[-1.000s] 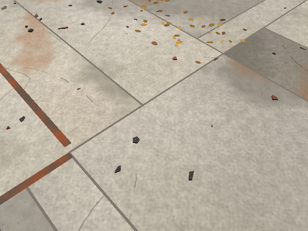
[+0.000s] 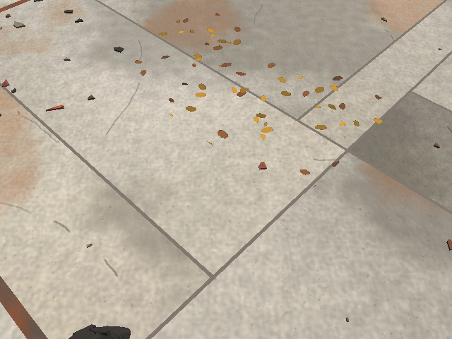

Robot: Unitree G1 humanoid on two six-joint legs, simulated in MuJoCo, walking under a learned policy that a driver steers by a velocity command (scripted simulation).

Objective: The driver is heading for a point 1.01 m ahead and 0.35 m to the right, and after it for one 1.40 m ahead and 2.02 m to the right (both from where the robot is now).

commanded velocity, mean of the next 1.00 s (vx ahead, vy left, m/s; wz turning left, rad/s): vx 1.00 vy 0.00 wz -0.57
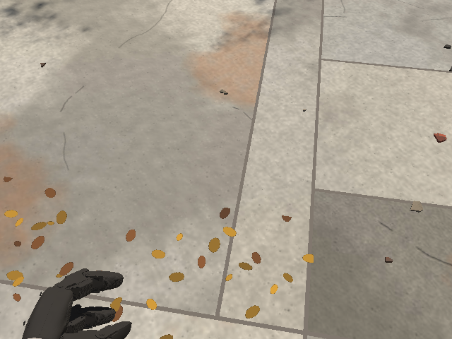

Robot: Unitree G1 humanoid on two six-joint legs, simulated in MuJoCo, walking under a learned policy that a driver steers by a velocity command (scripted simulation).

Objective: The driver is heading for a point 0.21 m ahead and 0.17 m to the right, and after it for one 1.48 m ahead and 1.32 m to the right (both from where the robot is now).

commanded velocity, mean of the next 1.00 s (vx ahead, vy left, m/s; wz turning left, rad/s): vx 1.00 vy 0.00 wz -0.77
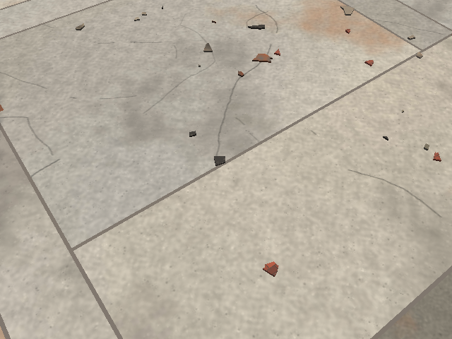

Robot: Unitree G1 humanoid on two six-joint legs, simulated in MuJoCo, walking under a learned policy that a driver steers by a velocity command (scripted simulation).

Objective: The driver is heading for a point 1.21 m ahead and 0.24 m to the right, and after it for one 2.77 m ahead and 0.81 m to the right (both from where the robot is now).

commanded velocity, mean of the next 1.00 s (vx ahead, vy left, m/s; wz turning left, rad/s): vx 1.00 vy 0.00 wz -0.25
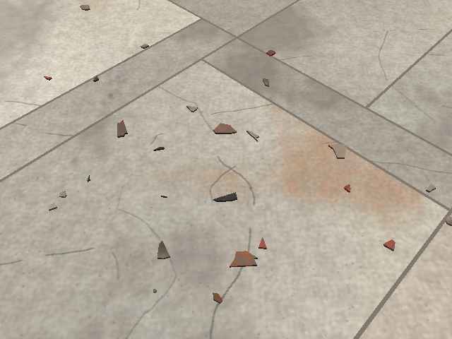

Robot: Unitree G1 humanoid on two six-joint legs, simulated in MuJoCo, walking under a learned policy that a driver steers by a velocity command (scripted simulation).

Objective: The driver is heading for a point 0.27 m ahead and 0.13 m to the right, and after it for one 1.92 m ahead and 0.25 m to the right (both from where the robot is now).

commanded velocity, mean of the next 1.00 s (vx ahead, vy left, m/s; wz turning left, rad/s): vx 0.29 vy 0.00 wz -0.55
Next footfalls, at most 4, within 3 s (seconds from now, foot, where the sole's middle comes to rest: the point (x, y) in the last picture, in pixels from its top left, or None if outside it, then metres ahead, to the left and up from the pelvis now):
0.24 left None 0.47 0.13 -0.77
0.64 right None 0.47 -0.15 -0.77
0.96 left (217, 331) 0.50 0.07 -0.77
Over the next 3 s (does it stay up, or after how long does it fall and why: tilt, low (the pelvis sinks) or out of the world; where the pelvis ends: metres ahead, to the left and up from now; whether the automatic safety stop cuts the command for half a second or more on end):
stays up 0.49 -0.01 0.01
